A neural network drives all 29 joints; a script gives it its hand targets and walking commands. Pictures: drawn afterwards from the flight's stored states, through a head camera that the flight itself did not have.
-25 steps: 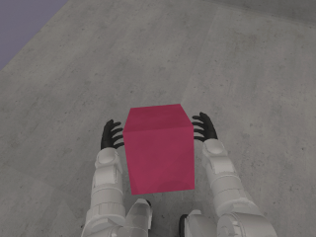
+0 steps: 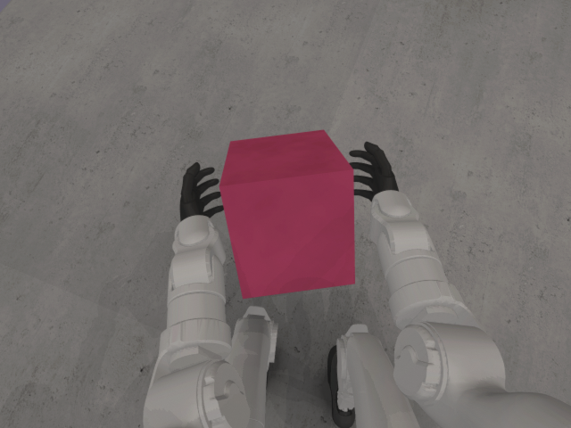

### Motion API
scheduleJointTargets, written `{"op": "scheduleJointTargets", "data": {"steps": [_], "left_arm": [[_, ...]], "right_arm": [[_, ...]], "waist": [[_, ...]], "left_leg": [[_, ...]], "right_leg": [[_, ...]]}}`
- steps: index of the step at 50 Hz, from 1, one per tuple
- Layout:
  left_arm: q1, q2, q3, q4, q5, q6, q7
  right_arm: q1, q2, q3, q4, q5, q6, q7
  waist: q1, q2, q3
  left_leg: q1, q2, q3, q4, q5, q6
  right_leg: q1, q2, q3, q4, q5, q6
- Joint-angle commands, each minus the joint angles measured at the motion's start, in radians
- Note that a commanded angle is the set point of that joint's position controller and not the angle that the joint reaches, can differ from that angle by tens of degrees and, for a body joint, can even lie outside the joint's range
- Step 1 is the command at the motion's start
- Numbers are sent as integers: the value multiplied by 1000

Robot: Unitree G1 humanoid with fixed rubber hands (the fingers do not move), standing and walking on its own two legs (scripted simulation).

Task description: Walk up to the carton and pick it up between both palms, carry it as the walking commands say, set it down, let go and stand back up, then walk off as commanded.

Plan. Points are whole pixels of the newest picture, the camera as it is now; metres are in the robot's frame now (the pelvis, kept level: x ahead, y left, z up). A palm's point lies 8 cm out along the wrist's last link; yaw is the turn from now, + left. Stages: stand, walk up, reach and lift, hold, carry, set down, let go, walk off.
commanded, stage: set down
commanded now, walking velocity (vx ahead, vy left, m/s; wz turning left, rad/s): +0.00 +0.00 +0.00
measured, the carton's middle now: (287, 206) +0.45 +0.07 -0.19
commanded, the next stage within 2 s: none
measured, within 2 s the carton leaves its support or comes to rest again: neither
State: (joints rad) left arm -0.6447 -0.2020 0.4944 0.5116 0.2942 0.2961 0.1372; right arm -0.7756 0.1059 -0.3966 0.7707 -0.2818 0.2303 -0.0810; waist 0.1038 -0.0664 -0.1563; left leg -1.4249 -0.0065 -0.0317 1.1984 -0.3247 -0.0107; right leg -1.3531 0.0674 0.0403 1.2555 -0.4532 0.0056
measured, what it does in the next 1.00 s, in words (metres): lowers itself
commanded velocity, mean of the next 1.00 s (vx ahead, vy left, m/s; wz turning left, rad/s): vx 0.00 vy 0.00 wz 0.00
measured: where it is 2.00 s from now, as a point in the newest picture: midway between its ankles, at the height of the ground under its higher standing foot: (299, 386)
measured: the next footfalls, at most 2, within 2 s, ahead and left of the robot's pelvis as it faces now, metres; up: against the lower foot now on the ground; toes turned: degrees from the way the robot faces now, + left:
none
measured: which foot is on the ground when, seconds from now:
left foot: down 0.00-1.00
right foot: down 0.00-1.00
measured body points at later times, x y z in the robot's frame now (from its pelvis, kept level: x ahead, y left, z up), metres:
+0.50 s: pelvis +0.00 -0.02 -0.07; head +0.23 +0.00 +0.32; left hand +0.40 +0.20 -0.15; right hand +0.47 -0.07 -0.15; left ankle +0.11 +0.12 -0.61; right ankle +0.06 -0.12 -0.61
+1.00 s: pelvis -0.02 -0.02 -0.14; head +0.26 +0.01 +0.22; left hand +0.43 +0.21 -0.24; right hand +0.50 -0.06 -0.23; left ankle +0.11 +0.12 -0.61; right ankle +0.06 -0.12 -0.61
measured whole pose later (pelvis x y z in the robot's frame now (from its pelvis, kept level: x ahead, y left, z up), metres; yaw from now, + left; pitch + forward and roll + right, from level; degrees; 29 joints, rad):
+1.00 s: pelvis -0.02 -0.02 -0.14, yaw -1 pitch +44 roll +0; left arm -0.94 -0.08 0.55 0.60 0.22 0.30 0.11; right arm -1.10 0.02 -0.32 0.87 -0.21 0.24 -0.21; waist 0.13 -0.08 -0.11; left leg -2.01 0.00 -0.05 1.68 -0.43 -0.05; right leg -1.95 0.11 0.01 1.76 -0.58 -0.01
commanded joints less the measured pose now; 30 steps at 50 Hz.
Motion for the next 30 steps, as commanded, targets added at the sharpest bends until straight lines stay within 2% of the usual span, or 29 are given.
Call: {"op": "scheduleJointTargets", "data": {"steps": [1,16,30], "left_arm": [[-618,-907,-603,88,-140,-22,-280],[-665,-795,-559,85,-176,-50,-281],[-778,-706,-507,86,-185,-55,-289]], "right_arm": [[-555,968,477,48,114,-35,274],[-604,948,522,28,147,-53,185],[-702,924,523,41,158,-52,131]], "waist": [[33,43,-801],[71,-14,-895],[95,-47,-949]], "left_leg": [[675,-133,-5,-57,134,-24],[446,-146,58,130,243,-29],[262,-148,89,261,225,-32]], "right_leg": [[63,134,-8,-130,59,-25],[-6,142,-12,12,131,2],[-57,151,-16,126,135,14]]}}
